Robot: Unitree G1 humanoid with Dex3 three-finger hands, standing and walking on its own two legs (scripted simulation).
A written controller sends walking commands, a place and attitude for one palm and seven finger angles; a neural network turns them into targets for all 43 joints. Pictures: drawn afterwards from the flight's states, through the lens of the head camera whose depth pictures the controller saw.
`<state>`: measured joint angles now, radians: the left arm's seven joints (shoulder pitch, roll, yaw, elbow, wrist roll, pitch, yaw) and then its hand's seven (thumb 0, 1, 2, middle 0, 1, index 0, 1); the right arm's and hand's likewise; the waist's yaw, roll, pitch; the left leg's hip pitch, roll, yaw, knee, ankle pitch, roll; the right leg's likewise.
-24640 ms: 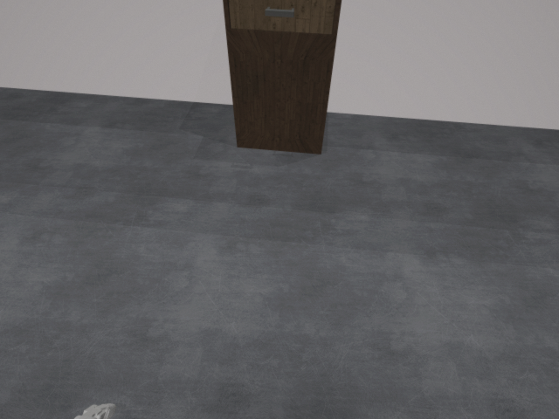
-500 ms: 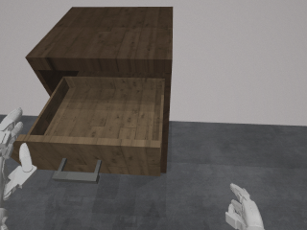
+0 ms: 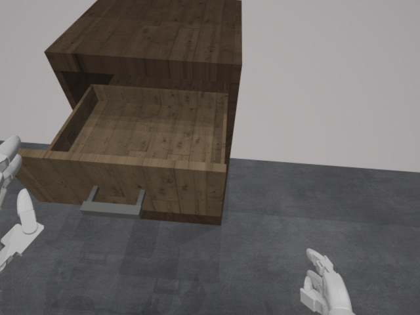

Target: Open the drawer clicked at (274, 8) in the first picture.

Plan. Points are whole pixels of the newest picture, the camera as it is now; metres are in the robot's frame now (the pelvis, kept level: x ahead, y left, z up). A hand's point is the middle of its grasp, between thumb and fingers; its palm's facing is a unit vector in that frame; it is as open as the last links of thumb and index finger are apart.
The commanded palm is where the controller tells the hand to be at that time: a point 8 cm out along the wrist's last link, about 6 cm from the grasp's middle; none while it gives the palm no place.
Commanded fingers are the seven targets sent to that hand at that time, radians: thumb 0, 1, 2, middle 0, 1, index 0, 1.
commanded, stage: step back with the hand held close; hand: left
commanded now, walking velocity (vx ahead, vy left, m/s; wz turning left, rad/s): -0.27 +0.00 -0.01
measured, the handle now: (115, 201) +0.33 +0.23 +0.00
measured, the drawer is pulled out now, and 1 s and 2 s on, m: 0.29 0.29 0.29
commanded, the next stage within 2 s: stop stepping back and stand still in 0.60 s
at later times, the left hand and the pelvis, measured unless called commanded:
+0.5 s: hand (30, 277) +0.13 +0.22 +0.16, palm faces +0.27 -0.85 -0.44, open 7.4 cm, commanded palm +0.06 +0.28 +0.19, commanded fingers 0.00 0.90 0.90 -0.20 -0.30 -0.20 -0.30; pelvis -0.07 +0.00 +0.01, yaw +0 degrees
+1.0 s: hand out of the picture +0.00 +0.21 +0.18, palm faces +0.30 -0.84 -0.44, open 7.4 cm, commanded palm -0.05 +0.26 +0.19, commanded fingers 0.00 0.90 0.90 -0.20 -0.30 -0.20 -0.30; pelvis -0.19 -0.02 +0.01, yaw -2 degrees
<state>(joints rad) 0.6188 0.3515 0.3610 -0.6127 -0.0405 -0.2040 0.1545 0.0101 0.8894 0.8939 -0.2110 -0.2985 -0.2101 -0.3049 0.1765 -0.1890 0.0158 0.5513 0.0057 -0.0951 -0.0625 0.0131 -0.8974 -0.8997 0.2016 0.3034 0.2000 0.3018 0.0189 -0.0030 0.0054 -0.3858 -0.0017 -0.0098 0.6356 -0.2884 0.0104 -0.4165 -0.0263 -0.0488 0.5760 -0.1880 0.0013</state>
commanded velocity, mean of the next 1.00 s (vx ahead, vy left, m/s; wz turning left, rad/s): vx -0.18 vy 0.02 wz -0.01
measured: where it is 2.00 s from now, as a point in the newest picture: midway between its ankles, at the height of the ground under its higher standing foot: outside the picture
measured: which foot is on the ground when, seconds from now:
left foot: down 0.00-0.38, up 0.40-0.54, down 0.56-0.88, up 0.90-1.00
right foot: down 0.00-0.14, up 0.16-0.26, down 0.28-0.56, up 0.58-0.86, down 0.88-1.00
